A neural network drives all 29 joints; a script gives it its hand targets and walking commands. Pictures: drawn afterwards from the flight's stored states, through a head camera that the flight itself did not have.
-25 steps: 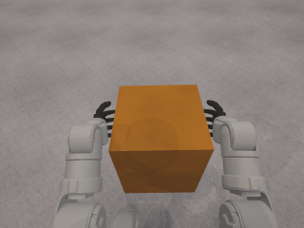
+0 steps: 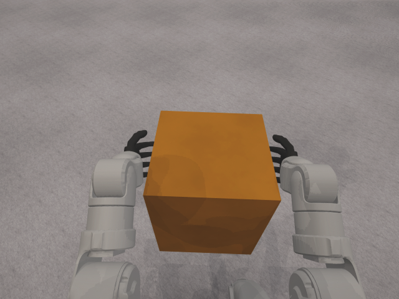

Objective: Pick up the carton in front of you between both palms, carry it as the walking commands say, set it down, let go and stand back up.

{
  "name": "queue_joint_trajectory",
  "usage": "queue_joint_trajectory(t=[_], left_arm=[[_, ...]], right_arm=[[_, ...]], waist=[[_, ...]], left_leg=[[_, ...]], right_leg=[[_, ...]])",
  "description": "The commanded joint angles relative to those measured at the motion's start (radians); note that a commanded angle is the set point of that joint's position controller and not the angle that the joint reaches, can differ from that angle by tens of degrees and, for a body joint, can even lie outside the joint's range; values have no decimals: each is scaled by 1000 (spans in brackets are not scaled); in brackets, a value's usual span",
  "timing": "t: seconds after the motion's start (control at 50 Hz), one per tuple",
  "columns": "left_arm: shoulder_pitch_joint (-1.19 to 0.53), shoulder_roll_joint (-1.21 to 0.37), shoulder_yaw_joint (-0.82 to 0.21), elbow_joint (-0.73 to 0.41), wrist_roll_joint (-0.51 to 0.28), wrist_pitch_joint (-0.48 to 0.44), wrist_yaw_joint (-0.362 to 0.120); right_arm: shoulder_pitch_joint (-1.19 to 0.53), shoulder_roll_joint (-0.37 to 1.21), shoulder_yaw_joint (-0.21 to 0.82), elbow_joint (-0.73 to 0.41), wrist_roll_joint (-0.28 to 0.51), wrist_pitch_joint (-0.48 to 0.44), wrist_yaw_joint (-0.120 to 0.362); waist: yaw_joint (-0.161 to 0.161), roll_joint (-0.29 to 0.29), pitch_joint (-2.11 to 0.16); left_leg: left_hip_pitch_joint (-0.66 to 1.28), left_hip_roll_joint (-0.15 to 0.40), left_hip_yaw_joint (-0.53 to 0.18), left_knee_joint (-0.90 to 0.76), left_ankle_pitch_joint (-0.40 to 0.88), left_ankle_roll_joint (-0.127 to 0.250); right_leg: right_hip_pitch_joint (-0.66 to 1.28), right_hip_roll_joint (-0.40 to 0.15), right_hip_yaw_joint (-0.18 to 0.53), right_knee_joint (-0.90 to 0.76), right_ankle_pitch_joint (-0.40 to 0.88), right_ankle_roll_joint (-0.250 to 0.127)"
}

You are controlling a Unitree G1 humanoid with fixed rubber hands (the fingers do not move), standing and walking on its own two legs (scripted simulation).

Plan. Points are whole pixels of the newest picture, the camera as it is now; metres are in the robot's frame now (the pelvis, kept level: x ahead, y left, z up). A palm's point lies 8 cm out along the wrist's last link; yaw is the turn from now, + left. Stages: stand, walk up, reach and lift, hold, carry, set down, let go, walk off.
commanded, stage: carry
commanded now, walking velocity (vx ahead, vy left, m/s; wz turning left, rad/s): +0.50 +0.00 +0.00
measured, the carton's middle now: (208, 186) +0.35 -0.02 +0.01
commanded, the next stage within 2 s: none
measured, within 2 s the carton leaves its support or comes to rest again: neither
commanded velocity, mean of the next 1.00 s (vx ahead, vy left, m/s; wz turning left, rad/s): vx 0.50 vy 0.00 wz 0.00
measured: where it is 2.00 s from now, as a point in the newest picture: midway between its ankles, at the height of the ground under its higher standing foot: (196, 164)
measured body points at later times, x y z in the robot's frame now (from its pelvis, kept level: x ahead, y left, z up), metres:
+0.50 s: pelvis +0.30 -0.06 +0.02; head +0.32 -0.06 +0.46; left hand +0.61 +0.11 +0.09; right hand +0.64 -0.19 +0.08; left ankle +0.25 +0.07 -0.66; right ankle +0.32 -0.12 -0.73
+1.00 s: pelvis +0.60 +0.01 +0.01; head +0.57 +0.02 +0.46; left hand +0.87 +0.15 +0.08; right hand +0.86 -0.15 +0.08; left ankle +0.61 +0.08 -0.73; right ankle +0.58 -0.13 -0.66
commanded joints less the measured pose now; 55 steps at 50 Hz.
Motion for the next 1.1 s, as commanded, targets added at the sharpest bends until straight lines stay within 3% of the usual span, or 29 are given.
queue_joint_trajectory(t=[0.0,0.1,0.2,0.24,0.26,0.28,0.3,0.32,0.34,0.36,0.38,0.4,0.44,0.54,0.64,0.68,0.72,0.76,0.78,0.8,0.82,0.84,0.88,0.9,0.96,1.02,1.08], left_arm=[[-667,-1100,-638,-170,-380,-45,-184],[-658,-1045,-671,-210,-366,-34,-175],[-619,-1019,-674,-139,-370,-1,-195],[-612,-1030,-666,-109,-380,11,-211],[-605,-1043,-661,-95,-382,15,-220],[-588,-1052,-651,-84,-382,17,-228],[-553,-1053,-632,-78,-379,20,-235],[-530,-1026,-613,-65,-351,23,-236],[-507,-1070,-620,-78,-366,20,-240],[-502,-1100,-626,-121,-373,20,-246],[-517,-1133,-641,-175,-382,20,-253],[-529,-1158,-657,-228,-391,19,-258],[-493,-1175,-686,-314,-399,18,-264],[-258,-1111,-757,-468,-388,16,-286],[-12,-1046,-767,-472,-361,29,-308],[8,-1021,-764,-471,-352,38,-309],[17,-998,-763,-462,-347,47,-307],[10,-979,-767,-460,-346,55,-304],[5,-962,-768,-455,-343,59,-302],[-23,-971,-780,-470,-351,70,-301],[-38,-971,-788,-470,-353,72,-304],[-61,-1000,-797,-460,-360,64,-306],[-69,-1048,-804,-458,-364,43,-310],[-68,-1069,-809,-455,-365,34,-309],[-31,-1089,-813,-445,-353,14,-297],[-5,-1065,-812,-449,-337,9,-283],[10,-1032,-806,-469,-335,20,-275]], right_arm=[[-820,1138,697,-210,501,-40,268],[-778,1079,702,-222,483,-29,272],[-669,1023,659,-121,415,-3,274],[-643,1025,641,-89,392,3,274],[-634,1028,635,-81,387,7,276],[-630,1033,634,-79,384,11,278],[-641,1039,639,-85,389,16,283],[-633,1085,656,-109,392,25,281],[-633,1084,647,-113,379,30,282],[-633,1116,659,-136,380,29,281],[-623,1139,663,-167,378,24,280],[-597,1154,670,-196,374,20,278],[-518,1174,688,-261,361,12,270],[-261,1120,756,-413,286,-9,246],[-62,1073,792,-460,283,15,266],[-54,1046,794,-467,298,30,280],[-54,1021,791,-464,312,45,292],[-31,1002,781,-440,315,54,299],[-18,990,771,-425,313,56,303],[-23,970,755,-399,301,53,306],[-1,999,755,-374,305,48,308],[-28,1019,760,-399,317,43,311],[-67,1077,780,-417,333,29,318],[-88,1094,790,-426,343,21,321],[-90,1085,804,-446,363,9,327],[-69,1045,803,-455,362,8,329],[-47,1005,792,-471,354,20,325]], waist=[[3,87,-496],[-5,107,-466],[-7,138,-396],[4,176,-394],[25,172,-429],[51,133,-487],[77,13,-558],[75,-253,-629],[84,-254,-593],[84,-200,-542],[79,-94,-512],[74,-56,-476],[70,-71,-475],[69,-121,-440],[73,-148,-332],[74,-153,-282],[73,-157,-253],[49,-104,-308],[30,-48,-364],[25,180,-458],[23,314,-427],[29,242,-398],[36,76,-360],[43,59,-346],[44,120,-327],[40,119,-293],[36,125,-255]], left_leg=[[461,301,-363,-181,287,113],[577,269,-257,-157,544,71],[619,232,-140,-122,712,22],[581,215,-89,-49,840,-18],[518,201,-43,58,838,-52],[394,185,-10,189,696,-83],[196,164,-6,359,324,-108],[-171,35,-45,598,-183,-143],[-319,34,-112,727,-302,-127],[-356,72,-127,729,-269,-112],[-343,104,-135,675,-211,-112],[-319,133,-132,599,-167,-119],[-242,136,-105,486,-130,-134],[-262,127,-26,270,-21,-163],[-226,113,30,89,132,-152],[-199,99,52,20,163,-143],[-102,90,80,-46,183,-124],[189,34,153,-107,147,-110],[402,123,45,-89,78,-97],[614,402,-411,-156,-45,35],[653,484,-660,-290,-12,109],[604,484,-584,-282,30,108],[440,431,-414,-291,47,49],[366,409,-344,-328,-17,18],[299,359,-197,-393,-90,1],[340,347,-145,-418,-49,14],[377,324,-85,-408,56,-2]], right_leg=[[-120,-31,-22,-78,72,25],[-146,-22,-65,-299,210,26],[-14,45,-145,-609,332,4],[157,84,-188,-740,362,-15],[338,95,-210,-822,412,-24],[561,50,-178,-834,435,-34],[792,-155,74,-757,553,-58],[1087,-369,456,-754,595,-235],[1069,-369,526,-813,491,-267],[1015,-326,437,-832,479,-233],[954,-306,355,-852,501,-198],[881,-289,286,-880,514,-170],[813,-261,199,-925,486,-143],[841,-211,62,-944,566,-133],[814,-185,-20,-948,641,-107],[807,-176,-48,-929,691,-89],[772,-175,-78,-880,726,-64],[651,-126,-161,-666,747,-28],[495,-105,-173,-504,561,2],[234,-11,-169,-186,277,50],[14,75,-95,-32,-116,48],[-30,12,-16,70,-132,17],[5,-71,10,14,-40,-6],[44,-94,11,-62,13,-4],[99,-79,-54,-233,102,21],[57,-77,-92,-408,192,50],[56,-63,-129,-534,283,53]])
